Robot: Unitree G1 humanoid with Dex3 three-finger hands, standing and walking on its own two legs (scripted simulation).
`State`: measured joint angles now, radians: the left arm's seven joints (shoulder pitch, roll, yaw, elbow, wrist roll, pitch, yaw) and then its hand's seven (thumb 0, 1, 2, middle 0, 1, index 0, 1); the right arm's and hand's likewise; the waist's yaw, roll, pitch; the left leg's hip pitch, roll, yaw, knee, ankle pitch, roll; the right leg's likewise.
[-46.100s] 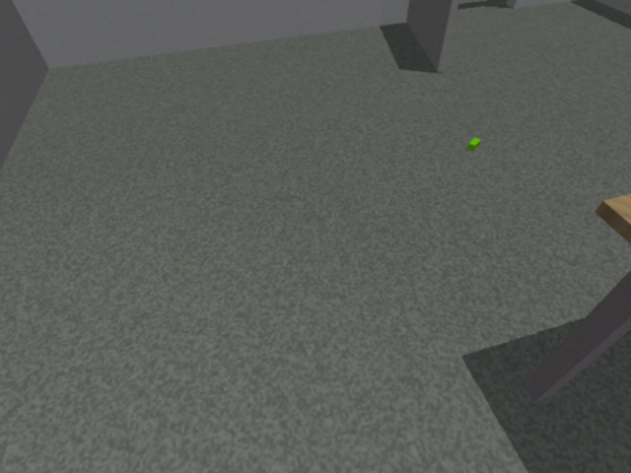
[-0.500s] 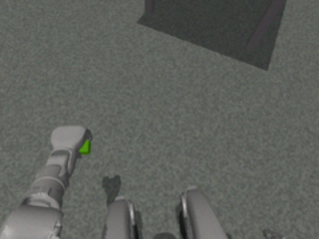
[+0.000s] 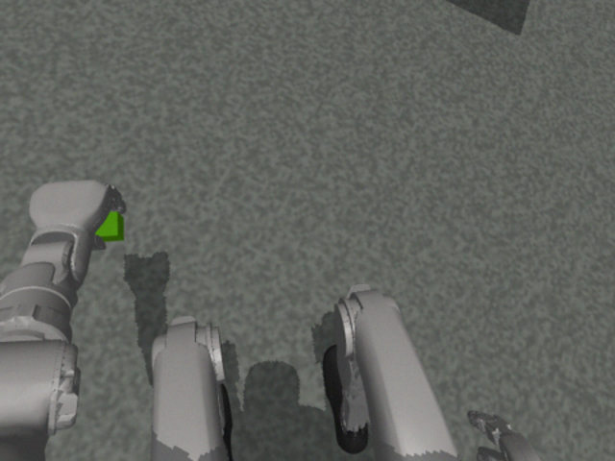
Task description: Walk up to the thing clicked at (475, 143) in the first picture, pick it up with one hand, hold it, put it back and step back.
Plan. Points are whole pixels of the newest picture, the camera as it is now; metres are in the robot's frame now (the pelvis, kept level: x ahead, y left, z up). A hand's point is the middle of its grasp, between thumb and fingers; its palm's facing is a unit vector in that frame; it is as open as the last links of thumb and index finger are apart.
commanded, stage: crouch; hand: left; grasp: from above
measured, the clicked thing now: (94, 227) +0.47 +0.25 -0.20
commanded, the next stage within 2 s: lower in 0.78 s
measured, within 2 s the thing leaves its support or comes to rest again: neither
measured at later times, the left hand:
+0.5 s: hand (101, 237) +0.46 +0.26 -0.24, palm faces -0.48 -0.01 -0.88, open 6.4 cm
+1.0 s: hand (105, 236) +0.48 +0.27 -0.28, palm faces -0.49 -0.01 -0.87, open 6.4 cm
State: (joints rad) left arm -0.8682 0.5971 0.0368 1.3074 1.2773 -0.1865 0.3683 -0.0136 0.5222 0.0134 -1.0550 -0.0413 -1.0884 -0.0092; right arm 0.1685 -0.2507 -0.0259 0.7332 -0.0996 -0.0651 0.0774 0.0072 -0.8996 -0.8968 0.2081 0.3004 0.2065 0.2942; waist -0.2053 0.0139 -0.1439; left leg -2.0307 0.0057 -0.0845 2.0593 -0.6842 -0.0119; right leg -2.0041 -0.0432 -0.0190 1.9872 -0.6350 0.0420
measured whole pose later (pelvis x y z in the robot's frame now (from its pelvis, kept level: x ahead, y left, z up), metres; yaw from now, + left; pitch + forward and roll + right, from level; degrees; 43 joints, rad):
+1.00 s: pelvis -0.01 +0.00 -0.10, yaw -3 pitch +35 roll -8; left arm -1.03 0.80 0.10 1.53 1.34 -0.26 0.39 -0.02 0.52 0.00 -1.08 0.00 -1.10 0.00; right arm 0.17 -0.28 0.07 0.73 -0.16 -0.06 0.16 0.00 -0.91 -0.90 0.21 0.30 0.20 0.29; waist -0.28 -0.01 -0.02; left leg -2.31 -0.01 -0.14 2.40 -0.71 -0.01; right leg -2.26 -0.02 -0.04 2.29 -0.64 0.06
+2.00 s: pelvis +0.00 +0.01 -0.14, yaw -9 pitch +29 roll -13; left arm -1.04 1.00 0.18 1.69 1.40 -0.29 0.55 -0.02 0.52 0.00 -1.07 -0.02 -1.09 0.00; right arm 0.13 -0.34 0.20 0.68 -0.27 -0.14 0.22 0.00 -0.90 -0.89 0.21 0.30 0.21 0.30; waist -0.37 -0.11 0.13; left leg -2.36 -0.01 -0.23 2.57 -0.74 -0.01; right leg -2.28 0.01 -0.10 2.38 -0.63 0.07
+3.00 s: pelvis -0.01 +0.01 -0.14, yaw -10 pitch +27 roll -15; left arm -1.06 1.05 0.11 1.77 1.37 -0.30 0.61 0.00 0.27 0.34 -0.83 -0.36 -0.76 -0.31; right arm 0.10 -0.36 0.29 0.65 -0.28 -0.22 0.25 0.00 -0.90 -0.90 0.21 0.30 0.20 0.30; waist -0.40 -0.14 0.17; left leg -2.34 0.00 -0.26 2.59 -0.74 -0.01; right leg -2.25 0.02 -0.13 2.37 -0.62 0.08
